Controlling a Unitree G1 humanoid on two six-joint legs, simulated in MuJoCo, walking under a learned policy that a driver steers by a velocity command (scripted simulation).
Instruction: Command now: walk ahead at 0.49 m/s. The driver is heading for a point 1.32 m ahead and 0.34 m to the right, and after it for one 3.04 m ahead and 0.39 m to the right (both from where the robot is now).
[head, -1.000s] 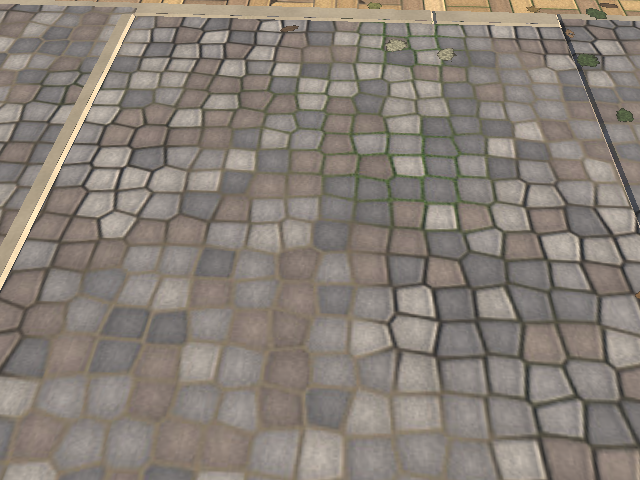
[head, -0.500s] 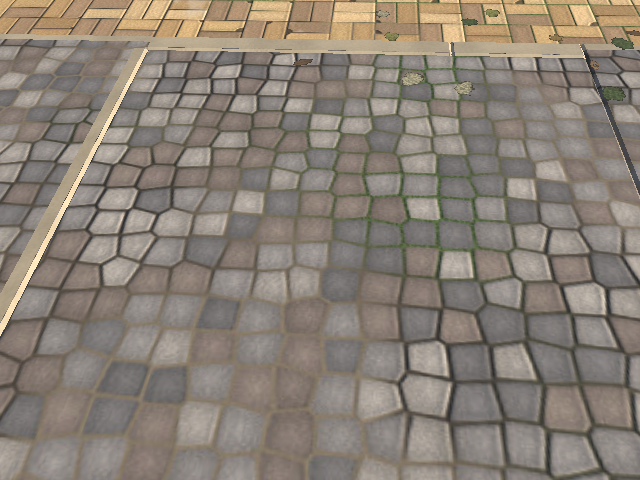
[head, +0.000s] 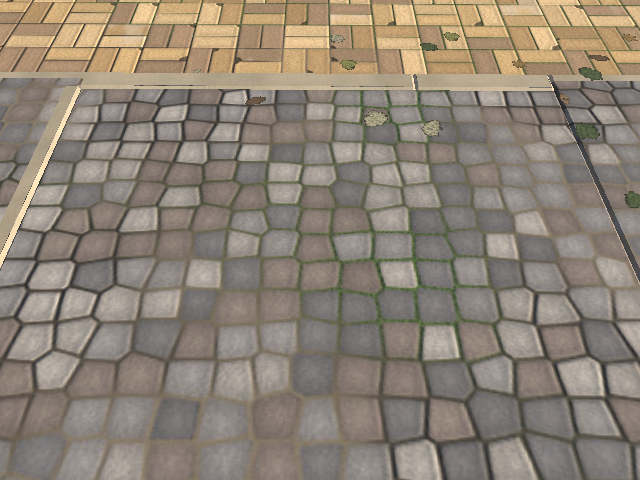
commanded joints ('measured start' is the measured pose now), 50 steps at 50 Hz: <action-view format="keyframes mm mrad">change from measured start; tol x32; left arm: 1 33 42 12 -43 12 6 6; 50 146 82 43 34 -21 6 0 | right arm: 1 -39 -133 -22 -56 2 -16 -20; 50 -142 -83 -36 -119 -8 -13 -3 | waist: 1 47 76 53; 13 7 118 46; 17 141 -260 -395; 50 34 133 -43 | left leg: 1 -94 284 -217 -202 66 172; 13 192 348 -187 -10 197 86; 15 69 248 -99 359 396 32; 18 -619 101 -186 1065 -384 -29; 39 -533 175 -71 249 118 -28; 43 45 112 -28 233 80 55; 45 610 505 -765 71 -114 258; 50 27 353 -273 -104 -7 93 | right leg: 1 -30 -43 3 -145 153 27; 12 48 46 -51 -616 147 -10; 15 545 60 -47 -639 131 -93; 17 1070 -297 684 -821 -27 -311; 23 499 -97 157 -969 203 -178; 42 730 -106 -24 -725 685 -101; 43 617 -49 -63 -508 678 -70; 45 14 195 11 115 -371 11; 50 54 -14 57 66 -61 -26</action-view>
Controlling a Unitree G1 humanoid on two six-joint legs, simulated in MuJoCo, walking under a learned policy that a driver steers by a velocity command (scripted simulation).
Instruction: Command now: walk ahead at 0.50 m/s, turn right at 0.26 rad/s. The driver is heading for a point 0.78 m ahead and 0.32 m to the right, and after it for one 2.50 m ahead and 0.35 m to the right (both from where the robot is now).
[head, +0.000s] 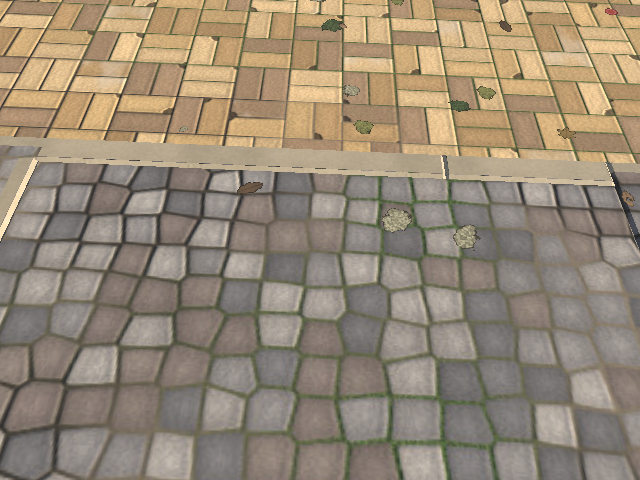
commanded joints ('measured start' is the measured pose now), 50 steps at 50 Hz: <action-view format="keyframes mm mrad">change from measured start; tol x32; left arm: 1 48 54 27 -43 -3 14 8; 17 -343 8 15 -244 12 29 -60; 23 120 260 119 -181 10 46 -33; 50 67 174 44 -295 -10 26 12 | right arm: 1 29 -65 -14 -15 -15 -19 0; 24 200 -43 4 -59 -4 -3 -43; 42 -253 -124 -25 -225 9 -22 -17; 50 150 -168 -55 -163 3 -23 -21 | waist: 1 4 127 -57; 17 -80 63 84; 24 48 -231 -361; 50 -96 198 -223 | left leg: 1 163 262 -246 -314 51 126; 16 458 309 79 -288 379 85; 21 452 303 147 99 1005 38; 22 339 257 162 328 900 3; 24 -340 -43 -38 976 -428 -78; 25 -447 14 -197 1004 -385 -44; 39 -193 40 -124 110 247 -113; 46 86 24 -142 -45 104 -25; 48 711 405 -693 -73 -73 201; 50 598 417 -755 -170 -354 176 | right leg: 1 -162 -104 60 8 116 -10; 17 -381 -48 -88 -519 334 -21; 22 240 111 -164 -643 247 -145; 24 813 -312 753 -819 154 -424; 25 808 -290 716 -886 153 -364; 32 212 -114 246 -963 513 -253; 45 292 -99 364 -760 335 -132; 50 -414 44 144 157 -135 26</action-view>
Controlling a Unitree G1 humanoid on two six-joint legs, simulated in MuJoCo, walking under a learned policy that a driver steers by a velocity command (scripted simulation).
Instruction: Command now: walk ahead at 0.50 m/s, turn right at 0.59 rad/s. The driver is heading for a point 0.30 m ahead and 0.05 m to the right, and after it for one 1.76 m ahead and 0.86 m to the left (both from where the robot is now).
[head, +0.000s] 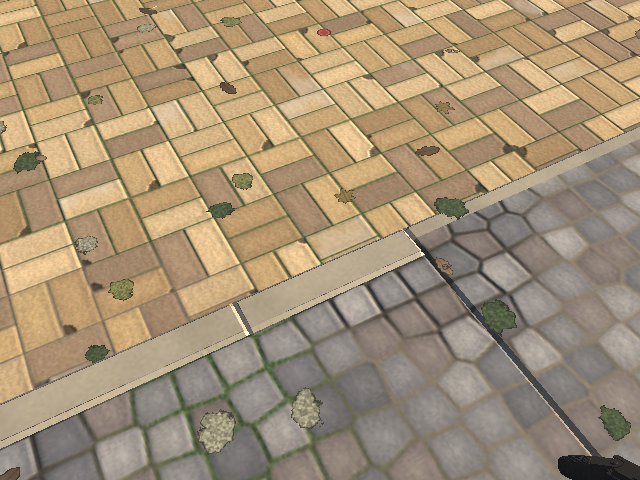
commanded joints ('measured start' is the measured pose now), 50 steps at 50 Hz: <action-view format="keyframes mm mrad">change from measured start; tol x32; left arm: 1 -47 145 21 -109 1 -14 1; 18 -382 35 -11 -230 6 -45 -55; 24 100 209 55 -127 51 -40 -25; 50 211 -55 -96 39 192 -96 -78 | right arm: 1 200 -125 -41 -19 4 16 -9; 45 -22 -75 32 -51 -58 46 60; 50 557 -265 -48 77 -29 35 -10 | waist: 1 -129 117 -108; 19 -103 137 42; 24 77 -194 -400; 46 -46 -56 94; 50 -173 220 -516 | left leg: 1 568 390 -516 -248 -272 172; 19 406 298 -121 -286 200 148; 21 357 243 -76 -82 372 103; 25 -360 91 -111 765 -389 -8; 44 -250 92 6 104 116 69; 48 214 -70 103 55 106 150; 50 1068 247 -594 -14 102 449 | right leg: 1 -550 -121 -35 356 84 20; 19 -264 -126 -181 -446 404 23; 23 666 -503 314 -511 393 -212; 30 108 -373 -30 -802 423 -156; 44 345 -436 -363 -830 504 -136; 48 257 -358 -501 -438 979 -65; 50 -311 -132 -386 110 -31 86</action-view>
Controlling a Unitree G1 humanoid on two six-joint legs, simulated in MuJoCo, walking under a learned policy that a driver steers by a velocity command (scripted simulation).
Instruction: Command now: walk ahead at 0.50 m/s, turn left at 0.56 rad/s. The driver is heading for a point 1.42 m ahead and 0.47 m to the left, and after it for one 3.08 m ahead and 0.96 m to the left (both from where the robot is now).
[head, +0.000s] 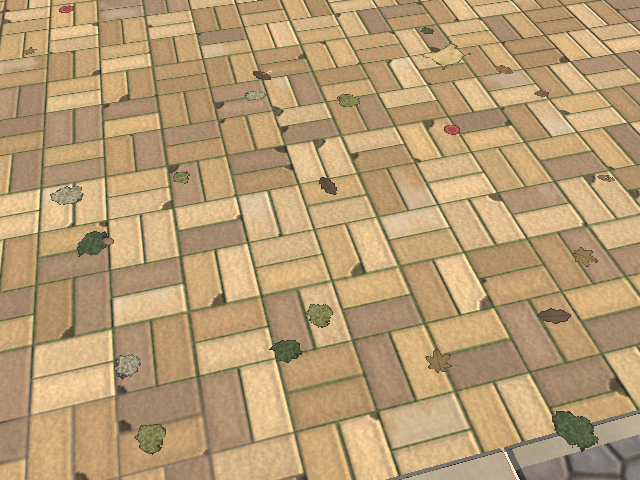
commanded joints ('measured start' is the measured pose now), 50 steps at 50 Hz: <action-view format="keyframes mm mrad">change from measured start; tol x32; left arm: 1 -104 86 -3 -114 -43 -27 -53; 16 -452 111 -35 -264 -54 2 9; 21 150 264 12 -140 -74 -36 28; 27 -196 14 -37 -168 -80 -18 58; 50 113 127 30 -43 -204 -33 30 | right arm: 1 586 -218 -81 125 -11 -10 -34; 8 112 -52 -6 19 2 -48 1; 21 394 81 20 -10 -34 -69 53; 43 -262 -56 -2 -106 166 65 44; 50 512 -228 -88 175 68 79 -2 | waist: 1 -273 35 -251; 16 -94 32 20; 21 37 -277 -376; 43 101 -1 297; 50 -197 240 -494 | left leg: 1 1072 277 -738 -305 -29 272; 7 174 214 -499 -464 -110 228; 16 116 119 -402 -342 134 183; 19 1 66 -413 -10 379 65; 21 -198 -158 -226 637 -492 -61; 23 -489 13 -193 864 -330 -63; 37 -262 203 -57 -44 594 -49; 44 -58 131 -73 -236 419 -20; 48 1110 266 -160 106 1154 111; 50 1133 428 -495 -91 484 290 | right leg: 1 -906 191 246 654 -29 -57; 17 -407 149 288 124 540 -43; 19 -65 162 287 74 457 -111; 21 393 -241 766 -52 1042 -574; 24 -104 -224 782 -281 174 -410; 30 -316 -42 263 -396 434 -299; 42 -222 -138 215 -143 94 -229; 46 -261 -69 87 493 573 -128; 48 -878 90 180 1277 -394 -28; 50 -1048 91 383 1250 -243 -41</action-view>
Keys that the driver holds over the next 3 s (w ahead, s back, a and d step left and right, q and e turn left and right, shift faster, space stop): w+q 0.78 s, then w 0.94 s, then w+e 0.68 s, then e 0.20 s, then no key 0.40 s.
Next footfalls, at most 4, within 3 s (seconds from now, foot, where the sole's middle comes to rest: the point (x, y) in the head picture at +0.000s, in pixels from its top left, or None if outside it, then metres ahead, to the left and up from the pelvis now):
0.38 right None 0.39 -0.09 -0.75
0.94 left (192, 459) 0.58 0.34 -0.89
1.40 right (234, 322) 0.94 0.29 -0.89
1.94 left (109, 283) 1.06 0.66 -0.89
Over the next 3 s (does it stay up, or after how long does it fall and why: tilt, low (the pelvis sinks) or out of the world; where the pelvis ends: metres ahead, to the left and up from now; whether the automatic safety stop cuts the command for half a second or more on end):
stays up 1.41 0.62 -0.12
